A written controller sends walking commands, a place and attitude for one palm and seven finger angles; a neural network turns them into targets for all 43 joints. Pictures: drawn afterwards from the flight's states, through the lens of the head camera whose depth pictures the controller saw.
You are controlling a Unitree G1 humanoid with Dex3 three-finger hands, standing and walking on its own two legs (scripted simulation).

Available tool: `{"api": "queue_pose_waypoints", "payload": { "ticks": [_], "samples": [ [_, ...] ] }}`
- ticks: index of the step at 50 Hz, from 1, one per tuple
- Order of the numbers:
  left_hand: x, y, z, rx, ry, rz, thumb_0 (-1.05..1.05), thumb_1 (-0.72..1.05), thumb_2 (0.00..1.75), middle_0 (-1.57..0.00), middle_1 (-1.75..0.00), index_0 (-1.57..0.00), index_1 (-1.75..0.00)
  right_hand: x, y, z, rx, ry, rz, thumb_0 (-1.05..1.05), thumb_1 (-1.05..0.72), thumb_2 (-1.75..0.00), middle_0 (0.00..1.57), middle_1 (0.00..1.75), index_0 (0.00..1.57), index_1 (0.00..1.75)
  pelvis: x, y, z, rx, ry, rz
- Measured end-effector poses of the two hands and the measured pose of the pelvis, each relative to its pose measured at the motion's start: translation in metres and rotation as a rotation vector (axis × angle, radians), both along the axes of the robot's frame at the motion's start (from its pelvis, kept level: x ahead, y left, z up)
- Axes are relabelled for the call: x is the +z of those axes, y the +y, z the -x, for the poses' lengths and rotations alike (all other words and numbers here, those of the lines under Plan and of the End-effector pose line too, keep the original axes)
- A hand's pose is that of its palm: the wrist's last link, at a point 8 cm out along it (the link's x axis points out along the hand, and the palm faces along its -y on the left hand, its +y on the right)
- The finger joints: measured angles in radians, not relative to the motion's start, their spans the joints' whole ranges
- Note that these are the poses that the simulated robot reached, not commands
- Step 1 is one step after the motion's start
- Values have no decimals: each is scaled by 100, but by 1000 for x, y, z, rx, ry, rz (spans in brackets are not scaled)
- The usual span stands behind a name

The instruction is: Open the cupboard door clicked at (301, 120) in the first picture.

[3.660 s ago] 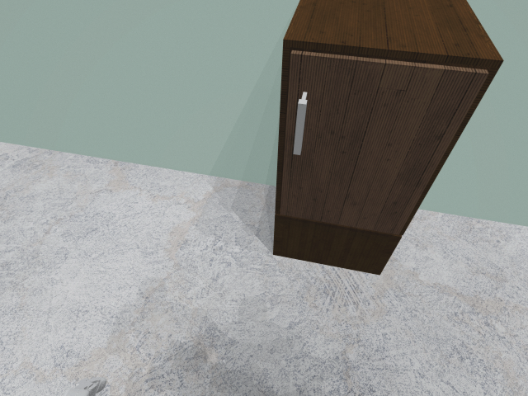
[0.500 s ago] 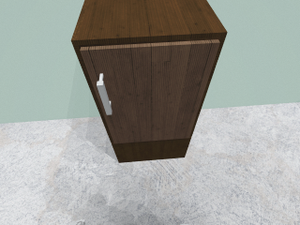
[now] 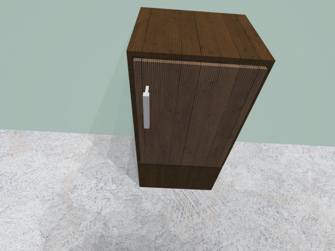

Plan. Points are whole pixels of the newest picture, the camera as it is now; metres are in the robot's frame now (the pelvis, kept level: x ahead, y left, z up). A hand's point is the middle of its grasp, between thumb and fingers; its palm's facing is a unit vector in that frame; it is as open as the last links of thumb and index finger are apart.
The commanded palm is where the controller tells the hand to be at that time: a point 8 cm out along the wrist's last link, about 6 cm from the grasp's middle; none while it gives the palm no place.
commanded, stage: come to a stop and stand still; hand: left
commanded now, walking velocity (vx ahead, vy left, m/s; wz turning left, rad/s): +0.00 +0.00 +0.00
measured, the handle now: (147, 107) +0.58 +0.12 -0.03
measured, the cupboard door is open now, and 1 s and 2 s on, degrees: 0 0 0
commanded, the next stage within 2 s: look again from close up in 0.54 s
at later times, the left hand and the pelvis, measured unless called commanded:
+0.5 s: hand out of the picture -0.04 +0.15 -0.18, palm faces +0.03 -0.99 -0.15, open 7.3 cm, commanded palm none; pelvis -0.02 +0.00 +0.00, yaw -1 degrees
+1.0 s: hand out of the picture +0.02 +0.20 -0.17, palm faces +0.03 -0.97 -0.25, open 7.4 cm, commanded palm none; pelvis -0.03 +0.00 -0.01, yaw +0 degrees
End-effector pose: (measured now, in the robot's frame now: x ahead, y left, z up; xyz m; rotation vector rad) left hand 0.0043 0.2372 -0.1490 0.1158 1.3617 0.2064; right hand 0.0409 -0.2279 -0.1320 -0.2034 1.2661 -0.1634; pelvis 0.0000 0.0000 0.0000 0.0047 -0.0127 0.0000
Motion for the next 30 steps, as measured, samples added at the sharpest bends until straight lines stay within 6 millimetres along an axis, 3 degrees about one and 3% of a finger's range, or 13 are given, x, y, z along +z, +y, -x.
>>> {"api": "queue_pose_waypoints", "payload": {
  "ticks": [6, 11, 22, 30],
  "samples": [
    [3, -11, 38, -10, 85, 2, 0, 91, 90, -20, -30, -20, -30, -11, 1, 14, -28, 21, -31, 1, -93, -90, 21, 30, 20, 30, -1, 1, 7, -13, -8, -6],
    [5, -24, 54, -23, 117, 30, 0, 91, 90, -20, -30, -20, -30, -12, 2, 34, -42, 52, -42, 1, -93, -90, 20, 30, 20, 30, 2, 1, 13, -13, -17, 1],
    [1, -40, 47, -34, 72, 62, 0, 90, 90, -20, -30, -20, -30, -12, 16, 92, -71, 174, -75, 1, -91, -90, 20, 30, 20, 30, 4, -3, 24, -8, -14, 1],
    [2, -38, 46, -39, 75, 50, 0, 91, 90, -20, -30, -20, -30, -13, 22, 113, -97, 219, -94, 1, -91, -90, 20, 30, 20, 30, 3, -5, 25, -10, -6, 1]
  ]
}}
